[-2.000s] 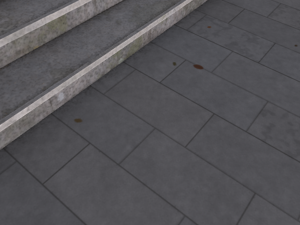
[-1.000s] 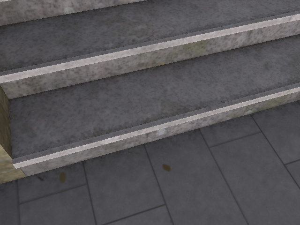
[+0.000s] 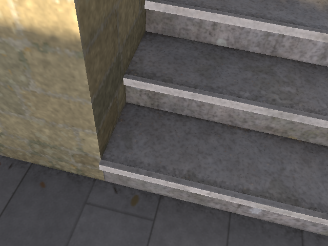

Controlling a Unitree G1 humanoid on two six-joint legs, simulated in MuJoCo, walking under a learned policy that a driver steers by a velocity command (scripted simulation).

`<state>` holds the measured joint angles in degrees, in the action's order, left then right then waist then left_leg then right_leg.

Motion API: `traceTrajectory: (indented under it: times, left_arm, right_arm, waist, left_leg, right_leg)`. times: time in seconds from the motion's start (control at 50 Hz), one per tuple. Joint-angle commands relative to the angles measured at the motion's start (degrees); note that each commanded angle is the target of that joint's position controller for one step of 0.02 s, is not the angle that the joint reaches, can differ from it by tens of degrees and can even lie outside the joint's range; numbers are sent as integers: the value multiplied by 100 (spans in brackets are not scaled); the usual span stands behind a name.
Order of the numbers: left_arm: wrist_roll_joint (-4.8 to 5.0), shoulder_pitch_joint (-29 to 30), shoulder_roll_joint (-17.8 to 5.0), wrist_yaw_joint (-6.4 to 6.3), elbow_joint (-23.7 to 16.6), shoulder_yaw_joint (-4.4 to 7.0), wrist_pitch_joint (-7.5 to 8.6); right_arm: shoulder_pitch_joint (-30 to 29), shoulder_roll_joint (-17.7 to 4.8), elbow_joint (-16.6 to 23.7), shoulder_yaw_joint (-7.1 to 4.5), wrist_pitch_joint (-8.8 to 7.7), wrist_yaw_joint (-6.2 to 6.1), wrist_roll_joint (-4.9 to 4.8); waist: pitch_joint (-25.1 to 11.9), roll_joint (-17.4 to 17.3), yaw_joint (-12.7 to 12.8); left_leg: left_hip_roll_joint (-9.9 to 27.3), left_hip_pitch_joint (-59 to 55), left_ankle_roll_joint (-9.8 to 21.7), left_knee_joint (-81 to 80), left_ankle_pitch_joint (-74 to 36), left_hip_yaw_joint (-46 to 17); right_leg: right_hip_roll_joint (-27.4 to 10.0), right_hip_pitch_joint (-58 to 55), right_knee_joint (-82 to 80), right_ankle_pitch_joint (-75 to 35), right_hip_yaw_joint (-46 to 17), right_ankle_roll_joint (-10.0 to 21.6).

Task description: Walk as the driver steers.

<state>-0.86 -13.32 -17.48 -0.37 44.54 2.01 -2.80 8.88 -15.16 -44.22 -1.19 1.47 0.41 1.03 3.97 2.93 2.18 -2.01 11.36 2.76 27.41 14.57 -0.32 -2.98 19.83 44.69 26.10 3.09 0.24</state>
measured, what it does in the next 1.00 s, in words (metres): steps on the spot, turning right: right foot, then left foot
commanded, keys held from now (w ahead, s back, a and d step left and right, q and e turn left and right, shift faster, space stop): e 0.68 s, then no key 0.10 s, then w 0.22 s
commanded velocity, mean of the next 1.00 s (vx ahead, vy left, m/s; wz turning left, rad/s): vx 0.04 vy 0.00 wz -0.32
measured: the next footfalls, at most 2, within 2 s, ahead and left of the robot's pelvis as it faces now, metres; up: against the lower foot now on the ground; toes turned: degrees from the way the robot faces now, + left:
right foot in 0.38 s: -0.02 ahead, -0.11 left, +0.00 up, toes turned -10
left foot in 0.94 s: +0.05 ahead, +0.07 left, +0.00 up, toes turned -26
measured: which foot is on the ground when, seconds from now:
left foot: down 0.00-0.38, up 0.40-0.92, down 0.94-1.00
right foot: up 0.00-0.36, down 0.38-0.94, up 0.96-1.00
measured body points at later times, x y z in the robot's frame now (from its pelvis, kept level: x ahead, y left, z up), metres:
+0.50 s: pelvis -0.03 -0.03 +0.00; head -0.01 -0.06 +0.45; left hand +0.10 +0.24 -0.11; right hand +0.02 -0.33 -0.13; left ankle -0.02 +0.10 -0.68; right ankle -0.06 -0.10 -0.74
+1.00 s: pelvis +0.00 -0.01 +0.00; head +0.01 +0.00 +0.45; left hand +0.18 +0.21 -0.14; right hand -0.03 -0.30 -0.11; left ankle +0.02 +0.08 -0.74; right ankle -0.06 -0.10 -0.71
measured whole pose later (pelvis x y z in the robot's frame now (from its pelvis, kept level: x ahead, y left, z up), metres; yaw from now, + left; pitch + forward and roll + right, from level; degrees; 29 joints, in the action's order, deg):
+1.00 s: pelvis +0.00 -0.01 +0.00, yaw -24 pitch +0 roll +0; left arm -1.4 -14.9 -16.2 0.1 49.9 2.9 -1.5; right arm 13.6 -15.8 -49.3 -0.8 -1.5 -1.2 1.8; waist 0.2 1.6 -0.4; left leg -2.9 10.0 3.4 25.5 15.1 -1.1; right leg 7.7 17.2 41.6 23.9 -10.0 3.9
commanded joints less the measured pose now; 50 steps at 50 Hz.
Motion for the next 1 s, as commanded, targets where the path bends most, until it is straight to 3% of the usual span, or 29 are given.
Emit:
traceTrajectory:
  times: [0.02,0.04,0.08,0.14,0.22,0.3,0.34,0.36,0.38,0.4,0.42,0.44,0.46,0.5,0.54,0.58,0.68,0.78,0.82,0.86,0.9,0.92,0.94,0.96,0.98,1.0]
  left_arm:
    - [-20,-194,-467,29,-162,115,40]
    - [-65,-365,-398,46,-5,91,47]
    - [-22,-346,-310,52,90,62,37]
    - [2,-70,-369,16,44,79,10]
    - [4,33,-335,-4,2,85,16]
    - [17,-6,-240,21,-32,76,53]
    - [17,-243,-170,45,27,68,97]
    - [-10,-313,-241,49,35,80,144]
    - [-113,-359,-646,36,6,173,202]
    - [-69,-362,-1513,42,-107,395,225]
    - [-24,-977,-1504,50,150,449,197]
    - [32,-701,-1199,33,129,402,174]
    - [67,-217,-921,19,16,347,136]
    - [64,172,-697,-9,-154,296,106]
    - [91,-32,-794,31,-102,348,162]
    - [131,-187,-880,49,-47,392,191]
    - [48,-403,-983,-9,-15,426,92]
    - [-22,-224,-927,-14,-11,381,97]
    - [-45,-292,-923,-1,78,376,77]
    - [-94,-228,-883,26,142,359,52]
    - [-76,5,-826,33,166,338,48]
    - [-53,72,-679,15,163,291,82]
    - [-15,129,-349,13,84,198,169]
    - [59,214,-112,31,-47,117,275]
    - [-97,457,-614,5,-75,224,325]
    - [-93,376,-687,58,-7,246,374]
  right_arm:
    - [-301,-719,196,-132,-165,-154,-36]
    - [-274,-531,115,-48,-203,-187,-35]
    - [-133,-551,-79,-16,-251,-229,-37]
    - [-30,-856,-259,-109,-228,-286,-56]
    - [49,-949,-371,-213,-183,-296,-48]
    - [-100,-953,-386,-271,-123,-291,-14]
    - [-273,-1000,-377,-307,-80,-290,-58]
    - [-256,-1002,-399,-324,-58,-286,-67]
    - [-176,-829,-356,-300,-42,-263,-55]
    - [-440,-481,-15,-207,-7,-294,-22]
    - [-648,-615,8,-219,84,-335,61]
    - [-431,-659,-89,-235,121,-297,-20]
    - [-264,-728,-202,-255,103,-255,-69]
    - [-93,-858,-316,-295,60,-180,40]
    - [-104,-784,-307,-278,64,-98,40]
    - [-184,-696,-238,-250,79,-83,35]
    - [-338,-794,-80,-248,58,-166,-8]
    - [-198,-771,-61,-201,20,-191,-51]
    - [-165,-772,-29,-173,-23,-148,-1]
    - [-174,-719,3,-136,-85,-97,21]
    - [279,-548,-146,-77,-187,-112,8]
    - [581,-480,-249,-52,-261,-169,18]
    - [890,-785,-314,-92,-340,-250,90]
    - [1235,-1426,-347,-225,-365,-258,109]
    - [1243,-1628,-556,-344,-360,-210,142]
    - [960,-1285,-514,-278,-400,-162,60]
  waist:
    - [-297,-1179,5]
    - [-501,-1110,12]
    - [-609,-980,-57]
    - [-451,-1042,-225]
    - [-373,-992,-322]
    - [-518,-1014,-256]
    - [-609,-969,-50]
    - [-600,-793,38]
    - [-565,75,24]
    - [-267,1273,-10]
    - [-272,761,202]
    - [-137,380,-59]
    - [-6,223,-255]
    - [-232,373,-316]
    - [-542,211,-234]
    - [-566,181,-144]
    - [-444,377,32]
    - [-560,380,9]
    - [-648,391,42]
    - [-372,490,18]
    - [-136,307,-322]
    - [-81,77,-523]
    - [-103,-741,-625]
    - [-318,-1557,-714]
    - [302,-990,-612]
    - [560,-779,-380]
  left_leg:
    - [1387,-395,744,-1241,-2683,-1074]
    - [1303,-532,712,-1143,-3218,-814]
    - [1331,-641,691,-1034,-3432,-575]
    - [1496,-717,800,-942,-2897,-638]
    - [1777,-745,1033,-857,-2542,-809]
    - [1860,-629,987,-665,-2541,-688]
    - [1748,-388,757,-321,-2334,-437]
    - [1598,-100,481,-30,-1795,-254]
    - [1133,518,92,922,-797,181]
    - [-16,2070,-335,1820,1681,651]
    - [36,2002,-307,2813,2153,-65]
    - [184,2051,-284,3204,1697,-244]
    - [275,2048,-280,3190,1199,-296]
    - [243,2045,-351,3293,696,-224]
    - [204,1974,-476,3343,423,-222]
    - [209,2118,-558,3099,425,-227]
    - [155,2187,-593,2421,703,-310]
    - [114,1509,-470,1929,803,-254]
    - [68,1162,-379,1641,949,-172]
    - [8,833,-252,1152,1117,-101]
    - [-40,-212,-50,5,682,43]
    - [11,-935,49,-730,369,-42]
    - [861,-1538,188,-1411,1208,-1145]
    - [2113,-1841,639,-2208,2814,-3284]
    - [2388,-1076,1005,-2296,3219,-3765]
    - [2143,-891,995,-2285,3021,-3406]
  right_leg:
    - [9,340,538,-219,-337,-34]
    - [58,95,455,-304,-357,-81]
    - [158,-172,179,-294,-423,-124]
    - [247,-39,-34,-174,-399,-105]
    - [221,164,14,186,-254,-54]
    - [259,-123,-437,134,-73,47]
    - [363,-666,-1321,-472,63,174]
    - [353,-1031,-2026,-1104,-114,270]
    - [-318,-1400,-2826,-1394,-1287,464]
    - [-1752,-1621,-3041,-3061,-3388,1109]
    - [-1924,-1362,-3028,-3617,-3397,1631]
    - [-1574,-1274,-2929,-3419,-2837,1635]
    - [-1130,-1154,-2925,-2978,-2389,1380]
    - [-707,-1386,-2855,-3181,-2071,1152]
    - [-668,-1601,-2719,-3770,-1997,1163]
    - [-663,-1812,-2641,-3828,-2099,1205]
    - [-644,-1848,-2634,-3105,-2662,1281]
    - [-628,-1479,-2534,-3355,-2745,1290]
    - [-529,-1286,-2747,-1594,-2937,1325]
    - [-454,-872,-2985,190,-3217,1334]
    - [-256,-131,-2879,813,-3185,1169]
    - [-30,352,-2610,973,-3015,959]
    - [417,1002,-1542,989,-2387,639]
    - [1290,1724,-105,721,-1302,392]
    - [960,2079,544,304,-1367,393]
    - [728,2081,797,-159,-1443,369]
